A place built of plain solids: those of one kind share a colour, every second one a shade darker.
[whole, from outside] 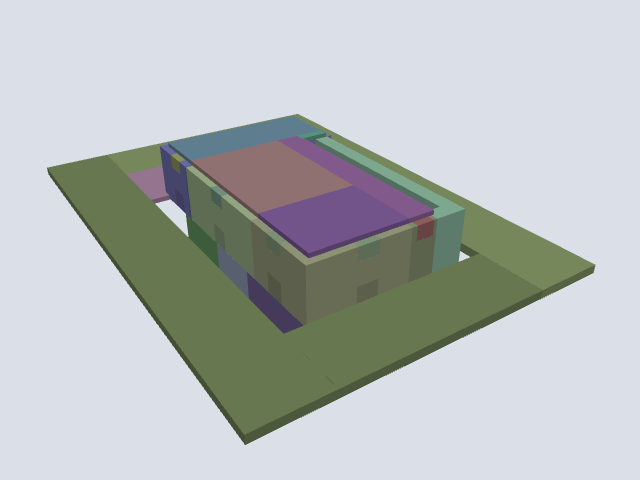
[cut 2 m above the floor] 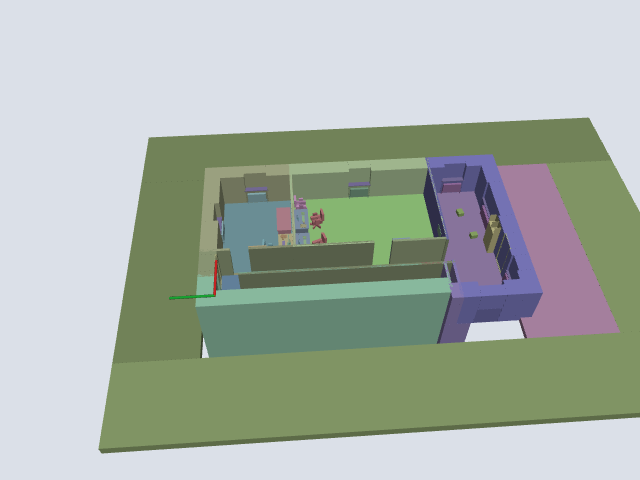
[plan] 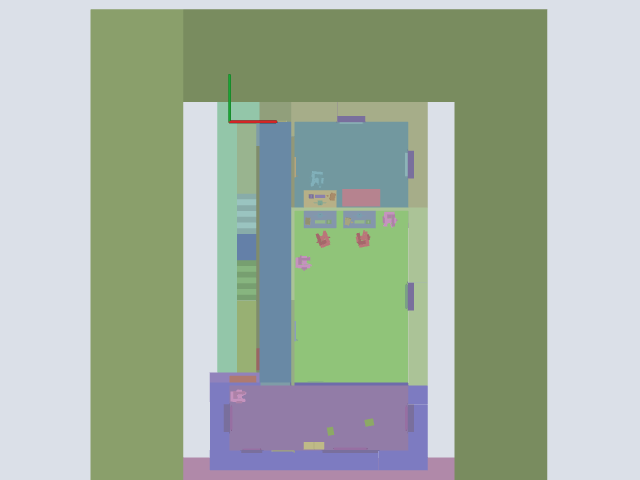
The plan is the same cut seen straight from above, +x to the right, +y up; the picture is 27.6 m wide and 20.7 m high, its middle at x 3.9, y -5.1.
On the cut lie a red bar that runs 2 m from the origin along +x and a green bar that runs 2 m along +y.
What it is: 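A small local radio station; a reception, a studio behind a window from its control room, a newsroom, offices and a record library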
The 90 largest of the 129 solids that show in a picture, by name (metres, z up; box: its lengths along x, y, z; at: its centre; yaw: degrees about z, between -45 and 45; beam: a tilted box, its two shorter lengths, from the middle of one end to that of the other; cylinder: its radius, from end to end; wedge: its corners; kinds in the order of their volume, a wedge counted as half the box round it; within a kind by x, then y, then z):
{
 "ground_garden_1": {"box": [4.0, 27.83, 0.5], "at": [-4.0, -9.06, -0.27]},
 "ground_garden_2": {"box": [11.7, 4.0, 0.5], "at": [3.85, -20.98, -0.27]},
 "ground_garden_3": {"box": [11.7, 4.0, 0.5], "at": [3.85, 2.85, -0.27]},
 "ground_garden_4": {"box": [4.0, 27.83, 0.5], "at": [11.7, -9.06, -0.27]},
 "wall_Smhall_1": {"box": [0.85, 11.81, 6.16], "at": [-0.1, -5.05, -0.11]},
 "wall_Smhall_2": {"box": [1.82, 0.85, 6.16], "at": [0.38, 0.42, -0.11]},
 "wall_Smhall_3": {"box": [0.14, 8.72, 6.16], "at": [1.22, -5.41, -0.11]},
 "wall_Smhall_4": {"box": [0.14, 0.95, 6.16], "at": [1.22, 0.38, -0.11]},
 "wall_reception_1": {"box": [0.6, 1.2, 1.3], "at": [-0.55, -12.78, 1.55]},
 "wall_reception_2": {"box": [0.85, 1.65, 3.22], "at": [-0.42, -14.21, 1.36]},
 "wall_reception_3": {"box": [0.85, 1.2, 1.15], "at": [-0.42, -12.78, 0.32]},
 "wall_reception_4": {"box": [0.85, 0.94, 3.22], "at": [-0.42, -11.71, 1.36]},
 "wall_reception_5": {"box": [1.35, 0.85, 3.22], "at": [-0.17, -14.61, 1.36]},
 "wall_reception_6": {"box": [2.19, 0.14, 3.22], "at": [0.24, -11.31, 1.36]},
 "wall_reception_7": {"box": [0.91, 0.75, 1.5], "at": [0.95, -14.65, 1.55]},
 "wall_reception_8": {"box": [0.4, 0.85, 3.22], "at": [1.61, -14.61, 1.36]},
 "wall_reception_9": {"box": [1.0, 0.81, 2.15], "at": [2.31, -14.63, 1.07]},
 "wall_reception_10": {"box": [1.2, 0.85, 3.22], "at": [3.41, -14.61, 1.36]},
 "wall_reception_11": {"box": [2.4, 0.75, 1.5], "at": [5.21, -14.65, 1.55]},
 "wall_reception_12": {"box": [5.94, 0.14, 3.22], "at": [5.58, -11.31, 1.36]},
 "wall_reception_13": {"box": [2.15, 0.85, 3.22], "at": [7.48, -14.61, 1.36]},
 "wall_reception_14": {"box": [0.85, 1.65, 3.22], "at": [8.12, -14.21, 1.36]},
 "wall_reception_15": {"box": [0.85, 1.2, 1.15], "at": [8.12, -12.78, 0.32]},
 "wall_reception_16": {"box": [0.85, 0.94, 3.22], "at": [8.12, -11.71, 1.36]},
 "wall_reception_17": {"box": [0.6, 1.2, 1.3], "at": [8.25, -12.78, 1.55]},
 "wall_office_1": {"box": [0.14, 2.32, 3.22], "at": [2.73, -2.68, 1.36]},
 "wall_office_2": {"box": [0.14, 1.47, 3.22], "at": [2.73, 0.12, 1.36]},
 "wall_office_3": {"box": [1.99, 0.85, 3.22], "at": [3.65, 0.42, 1.36]},
 "wall_office_4": {"box": [1.2, 0.85, 1.15], "at": [5.25, 0.42, 0.32]},
 "wall_office_5": {"box": [1.2, 0.6, 1.3], "at": [5.25, 0.55, 1.55]},
 "wall_office_6": {"box": [5.89, 0.14, 3.22], "at": [5.61, -3.77, 1.36]},
 "wall_office_7": {"box": [2.7, 0.85, 3.22], "at": [7.2, 0.42, 1.36]},
 "wall_office_8": {"box": [0.85, 1.39, 3.22], "at": [8.12, -3.15, 1.36]},
 "wall_office_9": {"box": [0.85, 1.2, 1.15], "at": [8.12, -1.85, 0.32]},
 "wall_office_10": {"box": [0.85, 2.1, 3.22], "at": [8.12, -0.2, 1.36]},
 "wall_office_11": {"box": [0.6, 1.2, 1.3], "at": [8.25, -1.85, 1.55]},
 "wall_newsroom_1": {"box": [0.14, 2.79, 3.22], "at": [2.73, -9.98, 1.36]},
 "wall_newsroom_2": {"box": [0.14, 3.99, 3.22], "at": [2.73, -5.7, 1.36]},
 "wall_newsroom_3": {"box": [5.89, 0.14, 3.22], "at": [5.61, -11.31, 1.36]},
 "wall_newsroom_4": {"box": [5.89, 0.14, 3.22], "at": [5.61, -3.77, 1.36]},
 "wall_newsroom_5": {"box": [0.85, 3.24, 3.22], "at": [8.12, -9.76, 1.36]},
 "wall_newsroom_6": {"box": [0.85, 1.2, 1.15], "at": [8.12, -7.54, 0.32]},
 "wall_newsroom_7": {"box": [0.85, 3.24, 3.22], "at": [8.12, -5.32, 1.36]},
 "wall_newsroom_8": {"box": [0.6, 1.2, 1.3], "at": [8.25, -7.54, 1.55]},
 "wall_library_1": {"box": [5.89, 0.85, 2.94], "at": [5.61, -11.66, -1.72]},
 "wall_library_2": {"box": [0.85, 4.14, 2.94], "at": [8.12, -10.02, -1.72]},
 "ground_street_1": {"box": [11.7, 4.5, 0.3], "at": [3.85, -16.73, -0.17]},
 "flightbSm_1": {"box": [0.85, 1.75, 2.24], "at": [0.73, -3.97, -2.47]},
 "flightbSm_2": {"box": [0.85, 1.5, 2.43], "at": [0.73, -3.84, -2.37]},
 "flightbSm_3": {"box": [0.85, 1.26, 2.63], "at": [0.73, -3.72, -2.27]},
 "flightbSm_4": {"box": [0.85, 1.01, 2.81], "at": [0.73, -3.59, -2.18]},
 "flightbSm_5": {"box": [0.85, 0.76, 3.0], "at": [0.73, -3.47, -2.09]},
 "flightbSm_6": {"box": [0.85, 0.51, 3.2], "at": [0.73, -3.34, -1.99]},
 "flightbSm_7": {"box": [0.85, 0.26, 3.39], "at": [0.73, -3.22, -1.89]},
 "wall_studio_1": {"box": [0.85, 5.44, 2.94], "at": [8.12, -1.87, -1.72]},
 "wall_corr_1": {"box": [0.14, 10.33, 3.22], "at": [1.22, -6.21, 1.36]},
 "wall_corr_2": {"box": [0.33, 0.85, 3.22], "at": [1.31, 0.42, 1.36]},
 "wall_corr_3": {"box": [1.0, 0.81, 2.15], "at": [1.98, 0.45, 1.07]},
 "wall_corr_4": {"box": [0.33, 0.85, 3.22], "at": [2.64, 0.42, 1.36]},
 "wall_corr_5": {"box": [0.14, 2.79, 3.22], "at": [2.73, -9.98, 1.36]},
 "wall_corr_6": {"box": [0.14, 6.17, 3.22], "at": [2.73, -4.61, 1.36]},
 "wall_corr_7": {"box": [0.14, 1.47, 3.22], "at": [2.73, 0.12, 1.36]},
 "roof_newsroom_1": {"box": [5.49, 7.68, 0.25], "at": [5.41, -7.54, 3.09]},
 "floor_headSm_1": {"box": [0.83, 3.1, 3.59], "at": [0.73, -1.55, -1.79]},
 "wall_control_1": {"box": [0.85, 3.64, 2.94], "at": [8.12, -6.16, -1.72]},
 "floor_newsroom_1": {"box": [4.9, 7.4, 0.25], "at": [5.25, -7.54, -0.13]},
 "roof_reception_1": {"box": [8.6, 3.39, 0.25], "at": [3.85, -12.94, 3.09]},
 "wall_press_1": {"box": [0.85, 1.27, 2.94], "at": [-0.42, -11.45, -1.72]},
 "wall_press_2": {"box": [0.85, 0.56, 3.22], "at": [-0.42, -11.1, 1.36]},
 "wall_press_3": {"box": [2.14, 0.14, 3.22], "at": [0.22, -11.31, 1.36]},
 "wall_press_4": {"box": [2.14, 0.14, 3.22], "at": [0.22, -10.89, 1.36]},
 "flightaSm_1": {"box": [0.85, 1.75, 0.7], "at": [0.73, -6.84, -3.24]},
 "flightaSm_2": {"box": [0.85, 1.5, 0.89], "at": [0.73, -6.71, -3.14]},
 "flightaSm_3": {"box": [0.85, 1.26, 1.08], "at": [0.73, -6.59, -3.05]},
 "flightaSm_4": {"box": [0.85, 1.01, 1.28], "at": [0.73, -6.47, -2.95]},
 "flightaSm_5": {"box": [0.85, 0.76, 1.47], "at": [0.73, -6.34, -2.85]},
 "flightaSm_6": {"box": [0.85, 0.51, 1.67], "at": [0.73, -6.22, -2.75]},
 "roof_office_1": {"box": [5.49, 4.29, 0.25], "at": [5.41, -1.7, 3.09]},
 "floor_reception_1": {"box": [7.7, 2.8, 0.25], "at": [3.85, -12.78, -0.13]},
 "roof_corr_1": {"box": [1.65, 11.83, 0.25], "at": [1.98, -5.46, 3.09]},
 "floor_office_1": {"box": [4.9, 3.7, 0.25], "at": [5.25, -1.85, -0.13]},
 "floor_corr_1": {"box": [1.37, 11.24, 0.25], "at": [1.98, -5.62, -0.13]},
 "floor_midSm_1": {"box": [0.83, 1.13, 2.04], "at": [0.73, -5.41, -2.57]},
 "wall_head_office_1": {"box": [1.2, 0.85, 0.77], "at": [5.25, 0.42, 2.58]},
 "wall_head_office_2": {"box": [0.85, 1.2, 0.77], "at": [8.12, -1.85, 2.58]},
 "floor_footSm_1": {"box": [0.83, 3.1, 0.5], "at": [0.73, -9.27, -3.34]},
 "wall_head_newsroom_1": {"box": [0.85, 1.2, 0.77], "at": [8.12, -7.54, 2.58]},
 "wall_head_reception_1": {"box": [0.85, 1.2, 0.77], "at": [8.12, -12.78, 2.58]},
 "wall_head_corr_1": {"box": [1.0, 0.85, 0.82], "at": [1.98, 0.42, 2.56]},
 "wall_over_Smhall_1": {"box": [0.14, 0.95, 3.56], "at": [1.22, -10.24, 1.19]}
}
